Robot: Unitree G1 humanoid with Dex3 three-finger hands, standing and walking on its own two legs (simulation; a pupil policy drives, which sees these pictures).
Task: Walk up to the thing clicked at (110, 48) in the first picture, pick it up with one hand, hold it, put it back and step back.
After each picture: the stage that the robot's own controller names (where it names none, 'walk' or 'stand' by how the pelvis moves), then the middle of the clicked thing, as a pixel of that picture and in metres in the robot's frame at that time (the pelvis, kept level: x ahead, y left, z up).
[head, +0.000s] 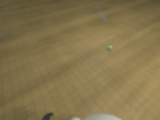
stand; (110, 48) +1.58 -0.38 -0.72
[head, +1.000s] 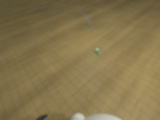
walk; (97, 51) +1.49 +0.01 -0.70
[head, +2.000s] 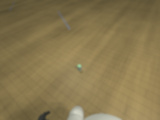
walk; (79, 67) +0.94 +0.26 -0.71
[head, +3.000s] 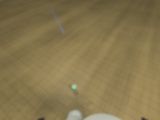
walk; (74, 88) +0.52 +0.22 -0.70
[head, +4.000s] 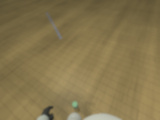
stand; (75, 105) +0.29 +0.19 -0.70
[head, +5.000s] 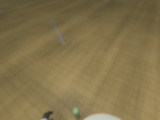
stand; (75, 111) +0.27 +0.18 -0.72
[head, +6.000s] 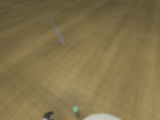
stand; (75, 110) +0.28 +0.18 -0.72
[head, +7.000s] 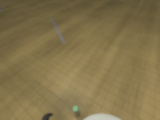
stand; (75, 109) +0.28 +0.19 -0.72
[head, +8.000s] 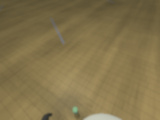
stand; (75, 110) +0.27 +0.18 -0.73
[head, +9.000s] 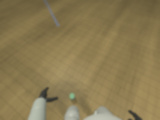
go down; (72, 96) +0.30 +0.18 -0.67
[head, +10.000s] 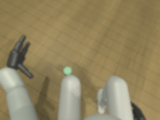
go down; (67, 72) +0.39 +0.17 -0.31
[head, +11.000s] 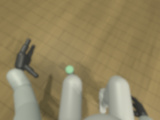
close in; (69, 70) +0.39 +0.17 -0.31
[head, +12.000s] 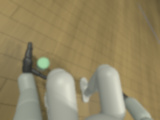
close in; (42, 64) +0.39 +0.19 -0.23
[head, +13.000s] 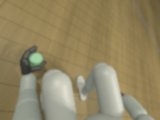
close; (35, 62) +0.40 +0.21 -0.22
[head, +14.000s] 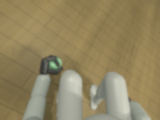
lift; (53, 65) +0.34 +0.23 -0.15
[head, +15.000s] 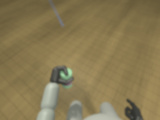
lift; (66, 78) +0.31 +0.17 +0.01
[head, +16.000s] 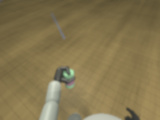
hold; (69, 78) +0.32 +0.16 +0.01
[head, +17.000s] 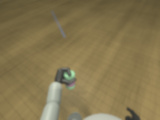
hold; (69, 79) +0.32 +0.16 +0.00
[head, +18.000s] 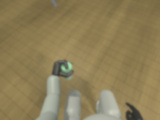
crouch; (67, 71) +0.37 +0.16 -0.07
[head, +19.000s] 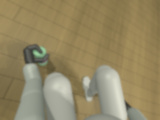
lower; (41, 56) +0.44 +0.21 -0.20
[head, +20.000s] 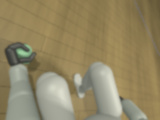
lower; (24, 54) +0.44 +0.23 -0.23
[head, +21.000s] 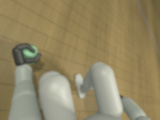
lower; (30, 55) +0.43 +0.22 -0.24
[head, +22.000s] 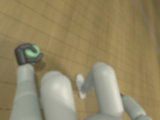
lower; (32, 55) +0.43 +0.21 -0.23
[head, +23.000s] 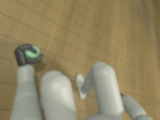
lower; (32, 55) +0.43 +0.21 -0.23
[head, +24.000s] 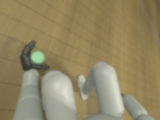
open; (36, 59) +0.41 +0.19 -0.23
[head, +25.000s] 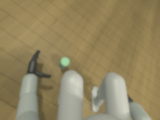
stand; (64, 63) +0.41 +0.17 -0.26
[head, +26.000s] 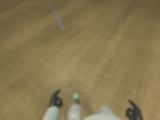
stand; (75, 97) +0.35 +0.15 -0.62
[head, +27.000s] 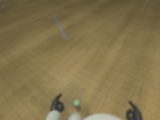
stand; (76, 103) +0.34 +0.16 -0.67
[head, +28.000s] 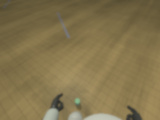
stand; (77, 102) +0.35 +0.16 -0.67
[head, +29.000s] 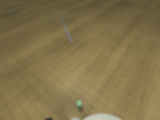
walk; (79, 104) +0.35 +0.15 -0.72
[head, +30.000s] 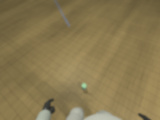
walk; (84, 86) +0.46 +0.09 -0.70
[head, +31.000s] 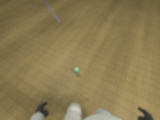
walk; (76, 70) +0.70 +0.21 -0.70
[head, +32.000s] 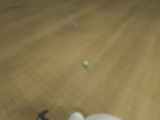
stand; (86, 64) +0.99 +0.15 -0.70
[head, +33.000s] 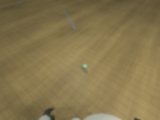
stand; (84, 67) +0.96 +0.13 -0.72
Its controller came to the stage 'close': yes
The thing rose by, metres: 0.72
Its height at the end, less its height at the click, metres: +0.00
